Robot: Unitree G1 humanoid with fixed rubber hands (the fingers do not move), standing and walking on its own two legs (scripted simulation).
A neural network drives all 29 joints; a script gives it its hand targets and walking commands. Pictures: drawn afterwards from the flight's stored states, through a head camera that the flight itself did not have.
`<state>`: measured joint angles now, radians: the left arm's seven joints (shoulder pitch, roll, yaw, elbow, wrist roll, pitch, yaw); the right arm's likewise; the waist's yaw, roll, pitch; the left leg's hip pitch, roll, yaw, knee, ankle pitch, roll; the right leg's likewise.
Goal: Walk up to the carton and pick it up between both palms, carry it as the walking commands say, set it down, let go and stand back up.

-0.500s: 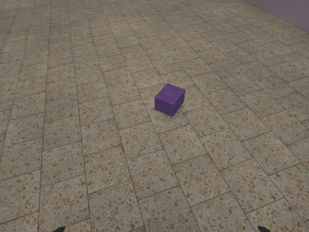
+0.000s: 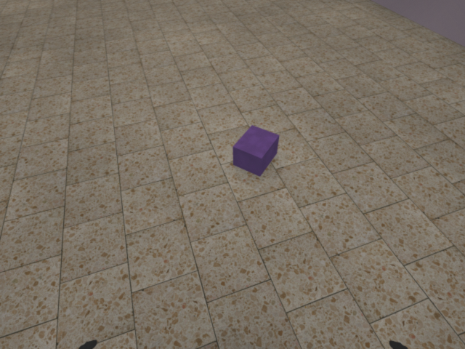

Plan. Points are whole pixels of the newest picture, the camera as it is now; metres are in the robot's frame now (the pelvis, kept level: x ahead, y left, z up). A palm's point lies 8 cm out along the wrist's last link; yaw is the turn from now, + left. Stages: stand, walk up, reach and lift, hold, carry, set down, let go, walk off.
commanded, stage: walk up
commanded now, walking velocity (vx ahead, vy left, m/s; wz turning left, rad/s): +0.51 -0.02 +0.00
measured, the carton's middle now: (255, 150) +1.28 -0.10 -0.71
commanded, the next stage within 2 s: none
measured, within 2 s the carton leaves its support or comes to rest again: neither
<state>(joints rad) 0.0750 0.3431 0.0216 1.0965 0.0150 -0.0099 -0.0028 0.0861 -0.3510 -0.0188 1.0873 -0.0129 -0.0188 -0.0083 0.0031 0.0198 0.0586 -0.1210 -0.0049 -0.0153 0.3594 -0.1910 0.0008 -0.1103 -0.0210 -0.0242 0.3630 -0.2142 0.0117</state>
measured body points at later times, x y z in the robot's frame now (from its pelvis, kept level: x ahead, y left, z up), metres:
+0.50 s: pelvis +0.15 +0.01 -0.03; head +0.17 +0.02 +0.42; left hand +0.04 +0.24 -0.18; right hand +0.33 -0.21 -0.15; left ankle +0.24 +0.13 -0.75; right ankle +0.01 -0.12 -0.74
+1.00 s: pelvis +0.37 -0.04 -0.03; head +0.39 -0.07 +0.42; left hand +0.47 +0.21 -0.15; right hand +0.37 -0.29 -0.19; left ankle +0.30 +0.09 -0.67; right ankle +0.42 -0.16 -0.75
